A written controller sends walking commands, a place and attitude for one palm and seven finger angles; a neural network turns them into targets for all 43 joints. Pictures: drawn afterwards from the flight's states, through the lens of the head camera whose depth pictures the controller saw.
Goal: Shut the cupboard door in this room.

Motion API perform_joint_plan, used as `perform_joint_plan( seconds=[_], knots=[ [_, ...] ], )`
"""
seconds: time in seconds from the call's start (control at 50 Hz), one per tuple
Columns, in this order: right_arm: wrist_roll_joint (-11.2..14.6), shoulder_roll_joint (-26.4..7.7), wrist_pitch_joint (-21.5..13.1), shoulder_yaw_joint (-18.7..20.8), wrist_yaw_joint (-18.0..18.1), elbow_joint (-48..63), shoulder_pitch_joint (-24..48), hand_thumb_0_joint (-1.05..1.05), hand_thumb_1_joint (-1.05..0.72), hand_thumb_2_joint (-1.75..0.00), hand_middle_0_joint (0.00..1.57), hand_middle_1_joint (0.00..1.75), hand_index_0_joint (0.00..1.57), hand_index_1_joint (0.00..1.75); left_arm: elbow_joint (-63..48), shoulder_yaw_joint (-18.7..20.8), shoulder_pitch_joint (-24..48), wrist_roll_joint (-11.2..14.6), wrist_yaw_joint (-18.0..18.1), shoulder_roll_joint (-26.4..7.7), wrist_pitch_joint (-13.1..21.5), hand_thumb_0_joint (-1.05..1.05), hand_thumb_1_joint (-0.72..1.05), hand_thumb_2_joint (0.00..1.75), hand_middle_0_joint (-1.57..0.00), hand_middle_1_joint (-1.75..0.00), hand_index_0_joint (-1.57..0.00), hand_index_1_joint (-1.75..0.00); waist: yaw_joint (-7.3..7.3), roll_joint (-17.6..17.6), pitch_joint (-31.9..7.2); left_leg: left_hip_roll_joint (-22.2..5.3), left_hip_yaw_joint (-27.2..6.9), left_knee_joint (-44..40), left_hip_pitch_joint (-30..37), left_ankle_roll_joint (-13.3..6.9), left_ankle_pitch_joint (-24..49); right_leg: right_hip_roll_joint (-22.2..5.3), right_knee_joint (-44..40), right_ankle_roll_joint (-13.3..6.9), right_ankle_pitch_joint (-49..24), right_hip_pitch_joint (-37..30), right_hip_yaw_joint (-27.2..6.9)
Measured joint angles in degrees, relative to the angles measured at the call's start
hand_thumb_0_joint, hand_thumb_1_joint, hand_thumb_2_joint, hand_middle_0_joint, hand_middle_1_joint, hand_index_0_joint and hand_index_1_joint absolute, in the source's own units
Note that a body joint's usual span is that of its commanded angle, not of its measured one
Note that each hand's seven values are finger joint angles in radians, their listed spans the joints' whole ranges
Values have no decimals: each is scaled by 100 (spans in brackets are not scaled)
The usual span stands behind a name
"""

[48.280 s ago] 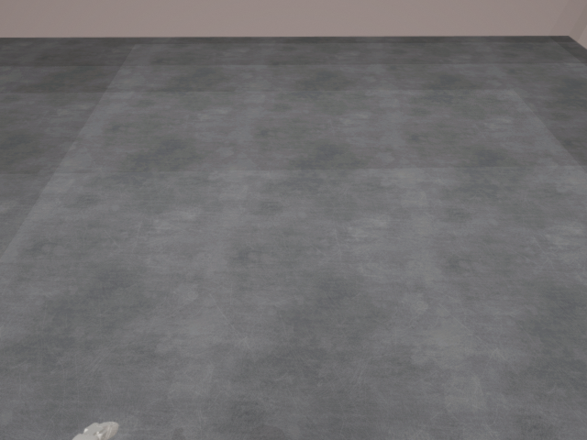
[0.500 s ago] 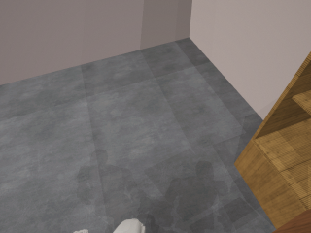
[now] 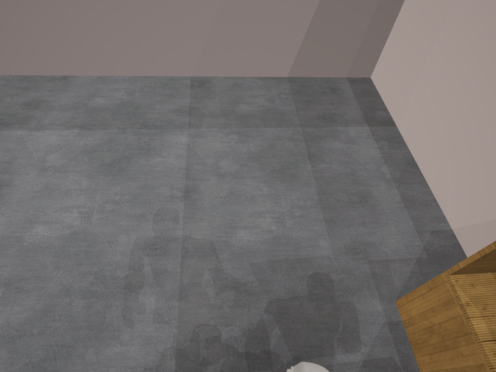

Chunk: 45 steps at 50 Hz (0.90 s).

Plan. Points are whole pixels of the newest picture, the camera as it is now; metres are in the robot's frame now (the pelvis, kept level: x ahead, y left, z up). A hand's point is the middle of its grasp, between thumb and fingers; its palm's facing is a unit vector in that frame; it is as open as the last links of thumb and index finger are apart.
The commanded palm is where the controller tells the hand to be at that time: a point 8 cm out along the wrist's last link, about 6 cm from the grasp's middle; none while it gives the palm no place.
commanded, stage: turn or walk to find it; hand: left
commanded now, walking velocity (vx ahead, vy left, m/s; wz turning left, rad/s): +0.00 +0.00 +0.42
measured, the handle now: out of the picture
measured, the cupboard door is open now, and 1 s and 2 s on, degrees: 92 92 92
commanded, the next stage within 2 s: none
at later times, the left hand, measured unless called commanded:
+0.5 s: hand out of the picture +0.03 +0.15 -0.16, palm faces +0.24 -0.94 -0.25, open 7.4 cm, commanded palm none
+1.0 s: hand out of the picture +0.01 +0.21 -0.16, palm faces +0.43 -0.87 -0.24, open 7.4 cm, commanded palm none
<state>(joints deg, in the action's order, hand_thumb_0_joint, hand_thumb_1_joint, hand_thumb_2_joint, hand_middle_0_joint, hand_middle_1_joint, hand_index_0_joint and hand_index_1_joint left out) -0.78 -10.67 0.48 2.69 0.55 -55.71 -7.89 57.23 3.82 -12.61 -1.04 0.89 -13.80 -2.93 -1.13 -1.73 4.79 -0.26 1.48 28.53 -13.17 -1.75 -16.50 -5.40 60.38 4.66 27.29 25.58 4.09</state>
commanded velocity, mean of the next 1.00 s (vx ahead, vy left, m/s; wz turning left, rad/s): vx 0.00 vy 0.00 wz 0.42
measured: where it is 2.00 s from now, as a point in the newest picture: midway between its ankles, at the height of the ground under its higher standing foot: outside the picture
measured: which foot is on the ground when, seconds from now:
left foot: down 0.00-0.24, up 0.26-0.64, down 0.66-1.00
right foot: up 0.00-0.22, down 0.24-0.66, up 0.68-1.00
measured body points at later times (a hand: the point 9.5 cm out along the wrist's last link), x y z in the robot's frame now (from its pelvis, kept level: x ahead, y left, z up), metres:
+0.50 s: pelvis +0.01 -0.05 +0.00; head +0.07 -0.06 +0.45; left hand +0.02 +0.20 -0.14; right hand +0.11 -0.26 -0.17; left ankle -0.06 +0.09 -0.67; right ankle +0.02 -0.15 -0.74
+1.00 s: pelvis +0.02 -0.01 +0.00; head +0.05 +0.02 +0.45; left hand -0.02 +0.26 -0.15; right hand +0.18 -0.20 -0.14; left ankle -0.04 +0.08 -0.74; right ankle +0.07 -0.15 -0.69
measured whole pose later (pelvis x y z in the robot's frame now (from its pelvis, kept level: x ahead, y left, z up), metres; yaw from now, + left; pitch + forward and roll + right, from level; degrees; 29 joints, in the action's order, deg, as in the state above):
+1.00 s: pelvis +0.02 -0.01 +0.00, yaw +25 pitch +1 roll -1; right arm -1.0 -10.5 1.0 2.8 0.0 -54.5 -10.2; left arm 54.2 3.3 -8.5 -0.9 0.6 -13.8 -2.8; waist 0.3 -0.5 4.5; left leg 0.5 -2.3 26.2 -12.7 -1.2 -14.7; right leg -4.4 51.4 5.5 24.6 24.8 3.0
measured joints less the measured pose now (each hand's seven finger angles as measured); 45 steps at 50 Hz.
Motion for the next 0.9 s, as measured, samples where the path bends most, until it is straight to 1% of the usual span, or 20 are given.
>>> perform_joint_plan(
  seconds=[0.08,0.18,0.22,0.24,0.28,0.3,0.32,0.36,0.4,0.44,0.48,0.58,0.62,0.64,0.66,0.68,0.72,0.78,0.84,0.9],
  knots=[
    [-16,4,8,5,-24,49,-36,1,-90,-90,20,29,20,30,-212,-22,308,1,-13,13,35,1,91,90,-20,-30,-20,-30,56,62,-43,20,-181,-163,76,37,109,20,-473,55,-158,13,-116],
    [-47,-17,82,57,-63,97,-137,1,-90,-90,20,29,20,30,-439,-75,588,18,-25,100,89,1,91,90,-20,-30,-20,-30,194,207,-46,37,-438,13,-33,161,46,168,-1557,32,-302,-345,-62],
    [-37,-45,118,89,-73,104,-206,1,-90,-90,21,29,20,30,-522,-104,605,26,-32,142,161,1,91,90,-20,-30,-20,-30,227,278,-64,58,-539,215,-144,241,-52,249,-2315,5,-750,-671,27],
    [-18,-60,126,107,-83,116,-266,1,-90,-90,21,29,20,30,-573,-123,577,17,-35,146,220,1,90,90,-20,-30,-20,-30,230,280,-97,101,-581,399,-243,290,-143,243,-2769,-66,-1116,-866,68],
    [17,-137,186,161,-74,108,-288,1,-90,-90,20,29,20,30,-600,-161,561,-23,-11,244,311,0,90,90,-20,-30,-20,-30,253,423,-38,134,-640,1307,-590,331,-831,249,-2651,-396,-1087,-854,212],
    [33,-101,247,183,-14,131,-309,1,-91,-90,20,29,20,30,-621,-179,523,-29,-5,285,327,0,90,90,-20,-30,-20,-30,265,438,-21,188,-628,1932,-807,336,-1113,207,-2597,-498,-989,-865,278],
    [25,-74,280,198,-32,115,-312,1,-91,-90,20,29,20,30,-634,-189,474,-32,1,323,328,0,90,90,-20,-30,-20,-30,263,440,-6,217,-585,2547,-1010,348,-1197,167,-2610,-554,-936,-900,328],
    [6,-57,313,205,-112,69,-309,1,-91,-90,20,29,20,30,-627,-194,377,-34,21,400,292,0,90,90,-21,-30,-21,-30,264,458,30,169,-469,3451,-1310,398,-1018,111,-2739,-580,-943,-1004,429],
    [-2,-51,321,192,-167,22,-319,1,-91,-90,20,29,20,30,-593,-197,280,-39,33,457,279,0,90,90,-21,-30,-21,-30,267,461,60,62,-363,3780,-1430,471,-822,56,-2873,-565,-996,-1101,538],
    [3,-45,335,170,-194,-30,-324,1,-91,-90,20,29,20,30,-556,-198,178,-49,36,485,286,0,90,90,-21,-30,-21,-30,245,417,86,-40,-263,3634,-1392,535,-809,-17,-2964,-554,-1024,-1176,638],
    [12,-45,351,150,-206,-82,-306,1,-91,-90,20,29,20,30,-522,-196,75,-64,29,487,292,1,90,90,-21,-30,-21,-30,199,354,112,-115,-170,3203,-1258,567,-892,-95,-3013,-531,-1028,-1224,734],
    [46,-77,327,95,-203,-113,-133,1,-91,-90,20,29,20,30,-389,-141,-169,-92,9,361,273,1,90,90,-21,-30,-21,-30,36,165,168,-171,60,1921,-816,522,-1010,-265,-2935,-415,-967,-1223,963],
    [51,-94,259,73,-197,-61,-73,1,-91,-90,20,29,20,30,-306,-91,-256,-83,9,259,242,1,90,90,-21,-30,-21,-30,9,77,161,-160,189,1193,-546,485,-711,-349,-2776,-331,-878,-1184,1072],
    [49,-116,211,64,-201,-16,-67,1,-91,-90,20,29,20,30,-269,-67,-314,-64,7,205,220,1,90,90,-21,-30,-21,-30,4,49,131,-160,249,690,-351,452,-349,-393,-2613,-275,-790,-1131,1122],
    [34,-127,154,68,-200,23,-53,1,-91,-90,20,29,20,30,-235,-36,-357,-36,1,139,181,1,90,90,-21,-30,-21,-30,1,1,103,-137,245,483,-294,319,-23,-455,-2341,-219,-687,-1014,1101],
    [29,-103,120,70,-189,46,-12,1,-91,-90,20,29,20,30,-183,-7,-354,-20,7,57,117,1,90,90,-21,-30,-21,-30,-35,-100,120,-79,262,596,-329,186,-61,-478,-1921,-153,-242,-849,898],
    [17,-76,71,55,-143,92,23,1,-91,-90,20,29,20,30,-53,22,-321,-14,41,-45,-25,1,90,90,-21,-30,-21,-30,-61,-138,90,-74,231,652,-309,26,-256,-310,-959,-89,345,-479,462],
    [-7,-69,33,29,-51,127,0,1,-91,-90,20,29,20,30,43,51,-193,-18,4,-114,-80,1,90,90,-20,-30,-20,-30,-25,-58,6,-84,70,295,-162,2,-140,-117,-33,-35,96,-64,138],
    [1,-55,4,-4,-20,122,-42,1,-91,-90,20,29,20,30,-27,42,-48,-10,-26,-140,-25,1,91,90,-20,-30,-20,-30,-22,-20,-29,-45,-53,-89,1,-18,86,-59,158,26,-244,125,-23],
    [3,-29,6,-15,-26,124,-105,1,-90,-90,20,29,20,30,-140,13,110,0,-28,-117,2,1,91,90,-20,-30,-20,-30,7,22,-46,-2,-170,-277,87,-15,192,-20,-75,84,-347,142,-104]
  ],
)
